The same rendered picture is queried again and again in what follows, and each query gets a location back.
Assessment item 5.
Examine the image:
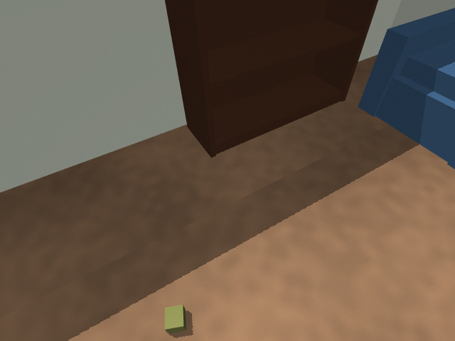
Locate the small box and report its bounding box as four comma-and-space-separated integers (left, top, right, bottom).
165, 305, 186, 334

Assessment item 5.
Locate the bookshelf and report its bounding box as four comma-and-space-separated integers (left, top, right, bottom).
165, 0, 378, 158

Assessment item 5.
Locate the armchair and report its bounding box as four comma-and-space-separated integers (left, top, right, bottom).
358, 8, 455, 169

